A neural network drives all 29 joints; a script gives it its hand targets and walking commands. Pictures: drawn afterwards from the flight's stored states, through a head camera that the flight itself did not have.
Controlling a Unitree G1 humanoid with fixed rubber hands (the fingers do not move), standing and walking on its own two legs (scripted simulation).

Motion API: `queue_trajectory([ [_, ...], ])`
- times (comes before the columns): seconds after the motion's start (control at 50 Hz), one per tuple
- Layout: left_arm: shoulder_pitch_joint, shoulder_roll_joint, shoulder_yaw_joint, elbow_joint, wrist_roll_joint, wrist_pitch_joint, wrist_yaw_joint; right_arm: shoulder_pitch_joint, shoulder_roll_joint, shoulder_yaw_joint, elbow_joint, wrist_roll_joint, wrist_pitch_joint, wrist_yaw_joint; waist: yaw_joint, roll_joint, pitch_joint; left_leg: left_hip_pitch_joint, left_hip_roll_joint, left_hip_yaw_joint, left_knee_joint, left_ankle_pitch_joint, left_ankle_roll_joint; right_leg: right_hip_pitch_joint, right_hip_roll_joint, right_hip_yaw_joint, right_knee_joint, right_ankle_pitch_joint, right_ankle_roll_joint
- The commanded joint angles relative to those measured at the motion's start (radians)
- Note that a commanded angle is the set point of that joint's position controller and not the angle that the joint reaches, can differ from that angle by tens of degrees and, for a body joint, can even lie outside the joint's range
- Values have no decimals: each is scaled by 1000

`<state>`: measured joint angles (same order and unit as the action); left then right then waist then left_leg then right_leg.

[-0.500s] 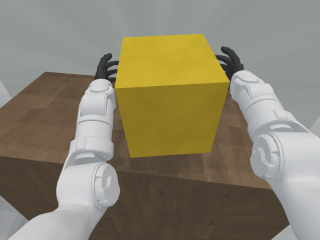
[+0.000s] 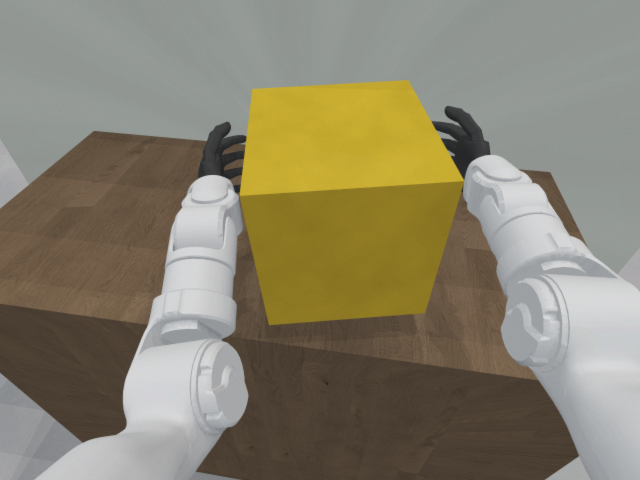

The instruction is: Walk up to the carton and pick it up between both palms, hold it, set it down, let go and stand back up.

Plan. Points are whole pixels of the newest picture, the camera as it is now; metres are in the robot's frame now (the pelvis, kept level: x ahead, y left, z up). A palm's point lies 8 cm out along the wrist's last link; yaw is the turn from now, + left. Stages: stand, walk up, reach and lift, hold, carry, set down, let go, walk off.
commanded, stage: set down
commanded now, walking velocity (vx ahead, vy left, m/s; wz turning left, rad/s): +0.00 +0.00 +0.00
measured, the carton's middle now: (339, 201) +0.46 +0.05 +0.15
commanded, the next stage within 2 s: none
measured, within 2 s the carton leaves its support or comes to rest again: rests again in 0.86 s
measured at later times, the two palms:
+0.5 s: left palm (215, 202) +0.40 +0.20 +0.18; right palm (462, 183) +0.46 -0.11 +0.19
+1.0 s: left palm (216, 215) +0.39 +0.20 +0.16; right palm (458, 196) +0.46 -0.11 +0.17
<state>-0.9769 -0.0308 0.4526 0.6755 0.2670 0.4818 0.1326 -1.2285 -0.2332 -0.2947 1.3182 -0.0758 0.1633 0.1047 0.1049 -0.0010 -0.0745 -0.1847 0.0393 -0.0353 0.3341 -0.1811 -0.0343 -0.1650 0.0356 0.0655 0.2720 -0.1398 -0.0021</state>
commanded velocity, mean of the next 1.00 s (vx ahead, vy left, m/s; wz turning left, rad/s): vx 0.00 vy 0.00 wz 0.00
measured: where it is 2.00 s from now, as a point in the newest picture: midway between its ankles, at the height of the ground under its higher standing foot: outside the picture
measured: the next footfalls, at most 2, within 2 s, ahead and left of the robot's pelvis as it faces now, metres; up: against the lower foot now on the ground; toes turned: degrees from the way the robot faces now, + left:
none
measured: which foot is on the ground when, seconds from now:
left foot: down 0.00-1.00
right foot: down 0.00-1.00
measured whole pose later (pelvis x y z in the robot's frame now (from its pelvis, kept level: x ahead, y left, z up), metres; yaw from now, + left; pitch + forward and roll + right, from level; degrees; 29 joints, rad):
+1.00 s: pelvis +0.00 +0.00 +0.00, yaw +0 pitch +3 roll -1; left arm -0.88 -0.08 0.49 0.68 0.27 0.38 0.12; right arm -1.09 -0.17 -0.44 1.23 -0.25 0.10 0.15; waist 0.12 0.00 -0.07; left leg -0.19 0.04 -0.04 0.33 -0.18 -0.03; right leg -0.17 0.04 0.06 0.27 -0.14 0.00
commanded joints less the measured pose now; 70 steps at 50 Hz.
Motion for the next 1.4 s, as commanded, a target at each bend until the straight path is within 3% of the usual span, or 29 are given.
queue_trajectory([
  [0.0,-582,-405,-207,-69,-32,-72,-72,-526,408,16,-194,29,-76,157,51,24,-481,149,-24,97,28,503,-68,77,43,-152,6,149,-18],
  [0.06,-554,-401,-184,-51,-24,-77,-72,-526,417,6,-213,12,-84,158,55,8,-477,135,-30,107,17,447,-61,92,40,-148,-1,144,-14],
  [0.08,-561,-414,-201,-53,-30,-80,-73,-512,419,-1,-209,1,-87,155,31,1,-481,136,-29,103,16,447,-61,88,39,-154,-6,142,-15],
  [0.12,-577,-430,-225,-75,-34,-91,-69,-534,423,-2,-233,-2,-100,158,40,21,-533,138,-30,103,25,487,-70,86,41,-153,-4,162,-20],
  [0.14,-518,-408,-189,-37,-21,-86,-71,-514,411,0,-215,-4,-95,161,61,-9,-468,136,-27,104,13,461,-61,81,43,-159,-6,140,-13],
  [0.18,-521,-407,-200,-39,-11,-89,-77,-469,409,-19,-159,-20,-84,163,52,17,-459,131,-31,109,13,475,-59,81,35,-152,-1,149,-10],
  [0.24,-525,-401,-169,-39,-3,-97,-76,-476,428,-17,-182,-33,-88,159,59,-14,-454,97,-40,119,8,430,-47,117,32,-147,5,163,-1],
  [0.28,-516,-410,-168,-46,9,-101,-79,-446,430,-24,-182,-31,-90,166,52,18,-453,111,-35,117,3,425,-52,114,31,-148,8,149,-6],
  [0.3,-493,-407,-163,-36,5,-93,-78,-452,420,-21,-179,-30,-88,167,59,-2,-414,118,-30,111,7,439,-53,95,39,-154,0,136,-6],
  [0.36,-520,-417,-176,-56,-6,-105,-81,-450,424,-45,-186,-58,-97,166,34,-19,-451,123,-32,110,6,441,-53,96,36,-156,-8,137,-7],
  [0.4,-523,-425,-179,-73,8,-112,-78,-437,434,-55,-184,-58,-104,172,41,17,-473,150,-32,110,10,444,-58,77,38,-156,-5,120,-8],
  [0.48,-477,-393,-154,-41,19,-115,-81,-446,419,-45,-228,-71,-109,172,67,-22,-434,93,-38,119,-4,415,-44,113,30,-152,-6,138,-1],
  [0.52,-499,-425,-183,-60,0,-127,-81,-465,436,-45,-261,-83,-129,170,49,-17,-473,122,-33,111,15,466,-50,106,33,-158,2,160,-4],
  [0.54,-499,-418,-184,-58,14,-126,-82,-441,423,-66,-219,-83,-123,171,34,11,-467,123,-37,112,8,443,-53,96,30,-154,-6,144,-6],
  [0.6,-488,-416,-164,-49,20,-130,-83,-408,427,-87,-208,-108,-120,178,41,-5,-442,125,-34,116,-5,409,-47,84,29,-159,-11,108,-1],
  [0.62,-452,-388,-126,-31,35,-126,-85,-403,430,-66,-222,-103,-109,180,68,-35,-404,96,-39,126,-9,380,-30,115,26,-149,-3,123,4],
  [0.66,-447,-393,-128,-10,51,-121,-91,-399,425,-90,-225,-113,-110,181,44,-14,-383,75,-42,126,-25,335,-32,112,23,-151,-8,108,1],
  [0.8,-439,-431,-163,-66,44,-139,-84,-391,438,-86,-262,-127,-137,182,49,8,-473,130,-34,120,10,478,-46,89,31,-165,4,161,1],
  [0.84,-432,-434,-177,-60,51,-139,-90,-371,443,-91,-250,-145,-134,179,29,13,-462,132,-37,119,5,453,-45,88,25,-161,-10,141,-2],
  [0.86,-400,-431,-153,-44,57,-138,-91,-354,448,-81,-240,-138,-130,182,51,-3,-417,125,-37,124,6,467,-42,94,31,-162,-2,146,3],
  [0.92,-427,-430,-165,-73,58,-155,-93,-338,459,-84,-230,-152,-131,182,40,2,-439,121,-39,124,6,473,-42,105,27,-158,5,160,6],
  [0.98,-384,-437,-148,-55,65,-153,-95,-351,459,-80,-274,-146,-140,184,54,1,-437,130,-37,124,10,480,-37,102,28,-155,2,161,4],
  [1.0,-391,-409,-130,-52,71,-151,-98,-325,438,-99,-234,-155,-134,184,42,-10,-396,120,-35,124,0,458,-36,92,27,-160,-3,140,6],
  [1.1,-374,-423,-108,-53,88,-154,-102,-335,466,-99,-269,-169,-139,186,63,-19,-410,86,-48,139,-7,416,-27,132,25,-156,5,151,11],
  [1.2,-336,-435,-111,-36,106,-153,-112,-283,482,-113,-251,-191,-129,190,44,-16,-375,91,-44,135,-12,412,-25,120,22,-156,7,137,14],
  [1.22,-341,-452,-96,-55,110,-151,-113,-302,489,-112,-304,-188,-138,189,54,-14,-397,96,-45,140,-10,422,-23,137,23,-153,2,146,13],
  [1.3,-309,-428,-87,-34,111,-142,-113,-259,473,-93,-268,-175,-120,200,55,-25,-329,86,-48,140,-26,375,-15,141,23,-153,1,121,14],
  [1.36,-312,-434,-88,-61,117,-139,-121,-228,481,-108,-254,-198,-109,197,26,-14,-316,85,-51,142,-25,366,-12,141,18,-151,7,137,16],
  [1.38,-306,-433,-74,-57,119,-140,-124,-233,497,-98,-275,-201,-109,196,44,-20,-330,76,-55,148,-25,367,-6,165,12,-141,11,152,22],
])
